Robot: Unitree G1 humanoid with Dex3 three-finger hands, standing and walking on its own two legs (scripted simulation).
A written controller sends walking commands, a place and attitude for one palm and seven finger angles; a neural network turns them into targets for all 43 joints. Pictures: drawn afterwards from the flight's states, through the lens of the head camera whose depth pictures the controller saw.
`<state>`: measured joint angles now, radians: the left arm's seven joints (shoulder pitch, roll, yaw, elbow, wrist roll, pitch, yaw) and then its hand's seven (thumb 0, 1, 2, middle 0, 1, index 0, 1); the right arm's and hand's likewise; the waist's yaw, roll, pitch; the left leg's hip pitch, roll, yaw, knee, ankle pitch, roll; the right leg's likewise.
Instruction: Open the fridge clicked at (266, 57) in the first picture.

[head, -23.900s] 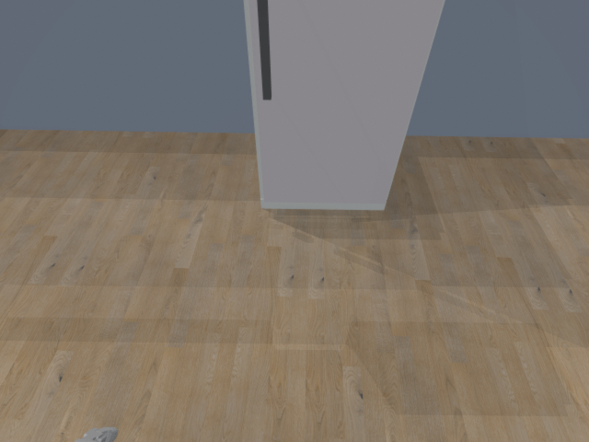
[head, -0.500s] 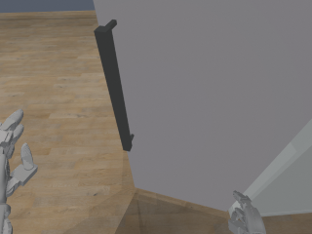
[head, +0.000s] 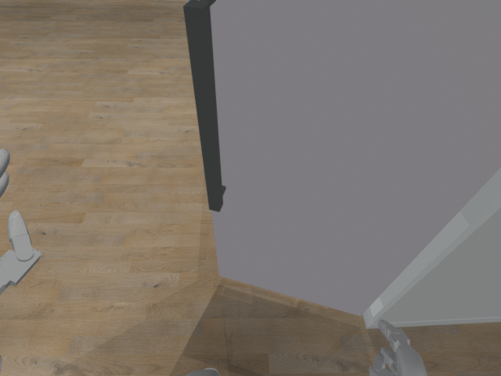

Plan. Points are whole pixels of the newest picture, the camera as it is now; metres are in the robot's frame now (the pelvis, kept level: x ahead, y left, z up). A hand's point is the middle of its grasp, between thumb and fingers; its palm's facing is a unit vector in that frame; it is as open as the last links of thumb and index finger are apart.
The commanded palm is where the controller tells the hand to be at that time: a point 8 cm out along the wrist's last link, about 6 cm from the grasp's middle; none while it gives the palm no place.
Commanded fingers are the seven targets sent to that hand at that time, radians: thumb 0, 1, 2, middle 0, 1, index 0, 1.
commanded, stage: step back with the hand held close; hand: left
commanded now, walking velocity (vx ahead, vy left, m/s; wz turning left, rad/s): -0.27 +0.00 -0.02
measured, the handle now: (213, 127) +0.52 +0.11 +0.10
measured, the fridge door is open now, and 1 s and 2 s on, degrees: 71 71 71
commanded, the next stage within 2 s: stop stepping back and stand still in 0.62 s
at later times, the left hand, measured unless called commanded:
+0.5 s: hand out of the picture +0.13 +0.27 +0.17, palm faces +0.48 -0.76 -0.43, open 7.4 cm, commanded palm +0.07 +0.30 +0.19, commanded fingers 0.00 0.90 0.90 -0.20 -0.30 -0.20 -0.30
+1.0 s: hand out of the picture +0.03 +0.26 +0.17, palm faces +0.39 -0.81 -0.44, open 7.4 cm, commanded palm -0.03 +0.30 +0.19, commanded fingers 0.00 0.90 0.90 -0.20 -0.30 -0.20 -0.30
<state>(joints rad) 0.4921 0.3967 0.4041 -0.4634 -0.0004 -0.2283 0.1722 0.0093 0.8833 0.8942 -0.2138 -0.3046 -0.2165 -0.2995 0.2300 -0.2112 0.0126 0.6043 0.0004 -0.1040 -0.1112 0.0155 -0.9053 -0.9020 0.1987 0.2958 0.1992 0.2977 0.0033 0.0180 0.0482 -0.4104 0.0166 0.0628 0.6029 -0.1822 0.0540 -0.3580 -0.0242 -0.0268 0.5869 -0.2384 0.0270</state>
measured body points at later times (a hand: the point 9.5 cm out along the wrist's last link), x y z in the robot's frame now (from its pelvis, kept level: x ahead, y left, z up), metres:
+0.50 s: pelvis -0.07 +0.00 +0.00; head -0.04 +0.01 +0.45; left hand +0.10 +0.31 +0.20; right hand +0.13 -0.22 -0.07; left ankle +0.07 +0.09 -0.71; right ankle -0.04 -0.13 -0.73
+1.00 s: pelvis -0.18 +0.01 +0.01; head -0.18 +0.03 +0.46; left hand +0.00 +0.30 +0.20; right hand -0.05 -0.24 -0.07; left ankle -0.14 +0.12 -0.71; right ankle -0.15 -0.10 -0.72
